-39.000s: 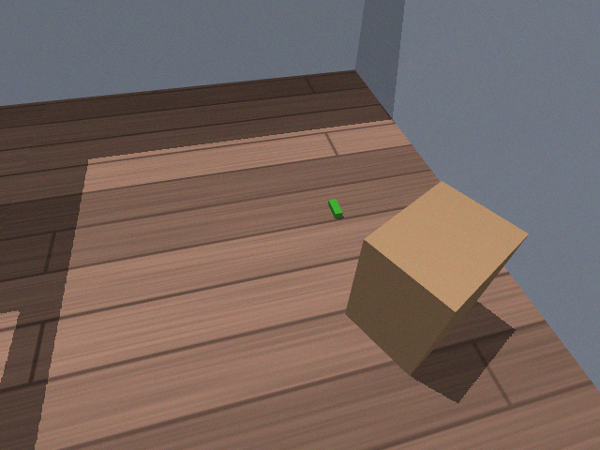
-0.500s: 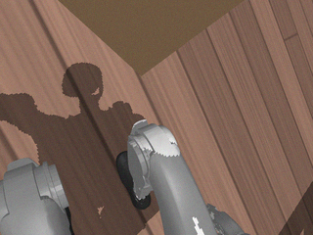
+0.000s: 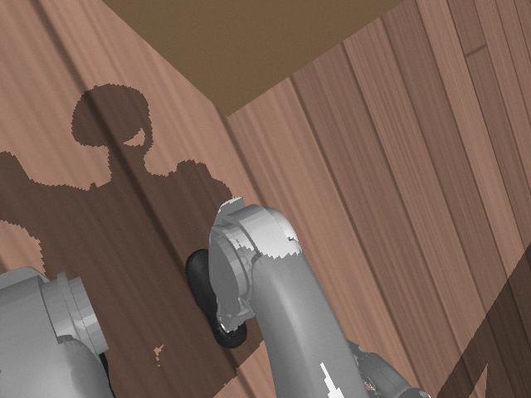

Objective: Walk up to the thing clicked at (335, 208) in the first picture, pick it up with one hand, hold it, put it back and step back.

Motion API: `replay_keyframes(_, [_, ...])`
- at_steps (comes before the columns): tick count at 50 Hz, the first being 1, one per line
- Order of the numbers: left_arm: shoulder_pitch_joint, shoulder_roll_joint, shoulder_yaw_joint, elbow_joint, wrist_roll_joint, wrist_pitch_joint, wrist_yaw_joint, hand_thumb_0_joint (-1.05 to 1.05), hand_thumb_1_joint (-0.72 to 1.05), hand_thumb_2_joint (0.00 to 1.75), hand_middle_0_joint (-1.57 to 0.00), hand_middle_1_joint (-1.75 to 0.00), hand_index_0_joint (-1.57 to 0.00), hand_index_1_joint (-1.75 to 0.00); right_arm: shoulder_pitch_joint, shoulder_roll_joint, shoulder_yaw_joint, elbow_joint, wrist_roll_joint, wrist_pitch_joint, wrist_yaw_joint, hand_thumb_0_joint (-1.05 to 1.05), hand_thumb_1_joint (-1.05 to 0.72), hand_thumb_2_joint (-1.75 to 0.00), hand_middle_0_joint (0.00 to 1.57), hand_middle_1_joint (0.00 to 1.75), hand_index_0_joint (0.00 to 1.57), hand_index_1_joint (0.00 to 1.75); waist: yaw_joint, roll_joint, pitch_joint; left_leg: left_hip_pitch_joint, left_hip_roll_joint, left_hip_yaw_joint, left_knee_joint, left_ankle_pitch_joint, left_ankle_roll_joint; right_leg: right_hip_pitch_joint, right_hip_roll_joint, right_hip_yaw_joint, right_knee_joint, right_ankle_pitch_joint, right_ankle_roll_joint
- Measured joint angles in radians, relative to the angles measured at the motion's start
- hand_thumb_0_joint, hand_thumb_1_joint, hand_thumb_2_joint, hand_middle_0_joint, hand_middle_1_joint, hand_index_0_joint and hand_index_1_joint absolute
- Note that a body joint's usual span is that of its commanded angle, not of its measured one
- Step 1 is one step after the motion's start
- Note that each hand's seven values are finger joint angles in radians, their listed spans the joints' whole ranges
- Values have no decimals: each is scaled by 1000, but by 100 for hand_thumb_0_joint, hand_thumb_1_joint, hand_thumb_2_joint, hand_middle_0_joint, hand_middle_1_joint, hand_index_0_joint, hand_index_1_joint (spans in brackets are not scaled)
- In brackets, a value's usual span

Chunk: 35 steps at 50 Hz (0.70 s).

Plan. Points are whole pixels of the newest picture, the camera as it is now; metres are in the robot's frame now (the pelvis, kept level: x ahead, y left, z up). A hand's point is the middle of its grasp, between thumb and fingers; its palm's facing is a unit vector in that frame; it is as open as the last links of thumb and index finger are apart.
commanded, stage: rest palm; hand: left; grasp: from above
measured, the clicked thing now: out of the picture +0.48 +0.34 -0.30
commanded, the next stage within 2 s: close in 0.70 s
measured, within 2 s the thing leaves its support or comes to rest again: neither
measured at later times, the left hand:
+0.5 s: hand out of the picture +0.47 +0.33 -0.26, palm faces -0.41 -0.16 -0.90, open 13.9 cm
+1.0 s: hand out of the picture +0.46 +0.33 -0.27, palm faces -0.41 -0.16 -0.90, open 12.9 cm
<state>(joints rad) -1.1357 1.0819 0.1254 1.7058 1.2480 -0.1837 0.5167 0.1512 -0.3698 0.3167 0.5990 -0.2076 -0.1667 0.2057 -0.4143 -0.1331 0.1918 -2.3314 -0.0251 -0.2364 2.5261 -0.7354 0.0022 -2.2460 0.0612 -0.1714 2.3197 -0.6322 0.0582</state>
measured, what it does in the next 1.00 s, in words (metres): stands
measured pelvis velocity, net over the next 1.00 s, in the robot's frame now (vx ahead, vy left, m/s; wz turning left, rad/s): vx -0.01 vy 0.00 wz -0.03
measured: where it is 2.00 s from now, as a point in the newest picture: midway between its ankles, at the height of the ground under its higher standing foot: (164, 353)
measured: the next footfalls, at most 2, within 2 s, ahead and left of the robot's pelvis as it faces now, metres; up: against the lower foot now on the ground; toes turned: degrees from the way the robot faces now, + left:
none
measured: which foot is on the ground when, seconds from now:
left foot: down 0.00-1.00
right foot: down 0.00-1.00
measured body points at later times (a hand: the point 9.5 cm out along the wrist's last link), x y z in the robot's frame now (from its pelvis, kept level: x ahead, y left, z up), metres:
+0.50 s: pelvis +0.00 +0.00 +0.00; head +0.30 +0.13 +0.31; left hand +0.49 +0.33 -0.21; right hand +0.03 -0.24 -0.04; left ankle +0.06 +0.12 -0.28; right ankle +0.12 -0.12 -0.28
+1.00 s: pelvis -0.01 +0.00 +0.00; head +0.30 +0.13 +0.31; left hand +0.48 +0.33 -0.22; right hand +0.02 -0.24 -0.04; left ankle +0.06 +0.12 -0.28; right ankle +0.12 -0.12 -0.28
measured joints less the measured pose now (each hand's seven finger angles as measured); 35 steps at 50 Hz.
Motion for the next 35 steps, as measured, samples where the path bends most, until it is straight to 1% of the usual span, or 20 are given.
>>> replay_keyframes(4, [0, 6, -19, 1, 25, -27, 23, 0, -54, 99, -11, -94, -8, -97, -8, -2, 6, 1, -7, -1, 1, 0, -90, -90, 20, 30, 20, 30, 4, -16, -1, 3, -1, -9, 5, 2, -1, 7, 1, -8, -2, 4, -2])
replay_keyframes(8, [-7, 3, -47, 18, 42, -32, 58, 0, -53, 99, -11, -94, -9, -97, -14, 0, 6, 5, -13, -11, 7, 0, -90, -90, 20, 30, 20, 30, 2, -22, -8, 5, 0, -11, 9, 0, 3, 11, 3, -10, -2, 4, 0])
replay_keyframes(13, [-23, 3, -56, 57, 48, -16, 104, 0, -51, 97, -12, -93, -10, -96, -22, 4, 13, 5, -16, -31, 17, 0, -90, -90, 20, 30, 20, 30, -10, -20, -11, 4, 3, -10, 8, -1, 8, 13, 5, -10, -8, 5, 2])
replay_keyframes(16, [-30, 6, -54, 77, 43, 3, 119, 0, -50, 96, -13, -93, -11, -95, -25, 4, 19, 2, -18, -44, 23, 0, -90, -90, 20, 30, 20, 30, -20, -17, -5, 3, 5, -9, 6, 1, 12, 13, 7, -9, -12, 7, 6])
replay_keyframes(21, [-39, 14, -38, 86, 18, 29, 121, 0, -48, 94, -14, -93, -12, -95, -25, 2, 31, -1, -15, -60, 30, 0, -90, -90, 20, 30, 20, 30, -32, -17, 13, -1, 10, -5, 2, 5, 18, 10, 10, -6, -17, 13, 12])
replay_keyframes(23, [-40, 20, -28, 84, 10, 33, 118, 0, -47, 93, -14, -93, -13, -94, -23, 2, 38, -1, -13, -62, 31, 0, -91, -90, 20, 30, 20, 30, -36, -19, 20, -2, 12, -5, 1, 6, 19, 8, 11, -5, -19, 15, 13])
replay_keyframes(26, [-40, 27, -24, 80, 1, 35, 111, 0, -46, 92, -15, -93, -13, -94, -15, 2, 45, 0, -12, -63, 33, 0, -91, -90, 20, 30, 20, 30, -38, -22, 27, -2, 12, -7, 1, 5, 16, 7, 12, -7, -20, 16, 11])
replay_keyframes(31, [-27, 41, -15, 67, -9, 25, 94, 0, -44, 90, -16, -92, -15, -93, -9, -1, 59, -1, -13, -58, 33, 0, -91, -90, 20, 30, 20, 30, -38, -25, 41, 2, 11, -15, 1, 2, 12, 10, 11, -13, -21, 15, 13])
replay_keyframes(35, [-18, 53, -11, 51, -9, 12, 90, 0, -43, 89, -18, -91, -16, -92, -10, -3, 66, -3, -16, -57, 31, 0, -91, -90, 20, 30, 20, 30, -35, -30, 51, 7, 10, -21, 2, 1, 8, 15, 11, -17, -22, 16, 13])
